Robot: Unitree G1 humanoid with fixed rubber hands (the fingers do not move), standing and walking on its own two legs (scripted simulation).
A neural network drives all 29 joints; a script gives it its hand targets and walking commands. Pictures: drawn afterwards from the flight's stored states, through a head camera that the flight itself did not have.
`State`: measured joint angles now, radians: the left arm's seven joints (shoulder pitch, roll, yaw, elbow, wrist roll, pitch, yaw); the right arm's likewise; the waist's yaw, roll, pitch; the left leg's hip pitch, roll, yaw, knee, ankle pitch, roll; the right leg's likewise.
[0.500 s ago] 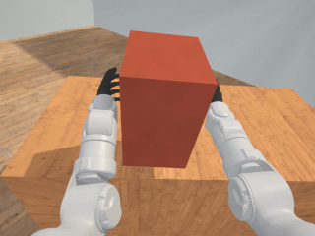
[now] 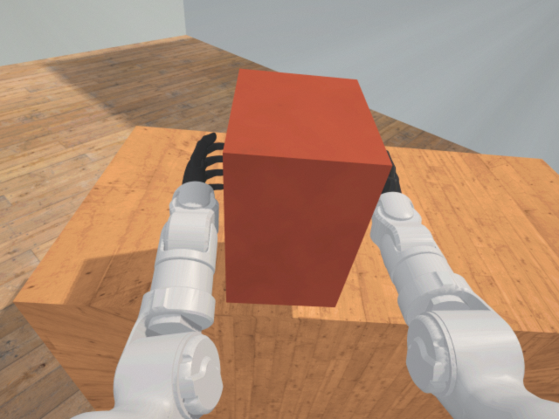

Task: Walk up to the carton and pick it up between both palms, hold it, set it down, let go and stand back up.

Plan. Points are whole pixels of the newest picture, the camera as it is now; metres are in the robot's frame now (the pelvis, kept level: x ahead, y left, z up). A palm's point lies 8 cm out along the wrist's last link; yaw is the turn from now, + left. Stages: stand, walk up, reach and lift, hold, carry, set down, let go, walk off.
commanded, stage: set down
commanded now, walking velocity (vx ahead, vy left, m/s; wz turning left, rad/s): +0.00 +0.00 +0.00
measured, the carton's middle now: (289, 194) +0.44 +0.04 +0.14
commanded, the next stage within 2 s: none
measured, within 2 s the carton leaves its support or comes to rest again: rests again in 1.28 s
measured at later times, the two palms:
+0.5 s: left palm (200, 204) +0.39 +0.17 +0.14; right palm (378, 205) +0.43 -0.10 +0.15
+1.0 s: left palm (201, 219) +0.38 +0.17 +0.12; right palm (374, 217) +0.43 -0.10 +0.12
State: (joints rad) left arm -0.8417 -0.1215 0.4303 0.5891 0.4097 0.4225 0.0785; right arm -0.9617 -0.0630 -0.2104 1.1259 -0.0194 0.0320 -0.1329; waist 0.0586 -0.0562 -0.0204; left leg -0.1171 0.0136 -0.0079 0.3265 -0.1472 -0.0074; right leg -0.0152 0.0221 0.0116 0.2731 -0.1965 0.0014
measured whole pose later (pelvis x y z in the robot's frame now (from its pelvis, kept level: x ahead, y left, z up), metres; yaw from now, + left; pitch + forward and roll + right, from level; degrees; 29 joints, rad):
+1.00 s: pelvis +0.01 +0.00 +0.00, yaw +0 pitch -1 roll +0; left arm -0.74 -0.19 0.51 0.63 0.45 0.26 0.08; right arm -0.88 -0.02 -0.37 1.14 -0.24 -0.05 -0.09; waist 0.09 -0.06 -0.01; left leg -0.15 0.01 -0.01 0.31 -0.14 -0.01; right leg -0.05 0.02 0.01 0.27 -0.20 0.00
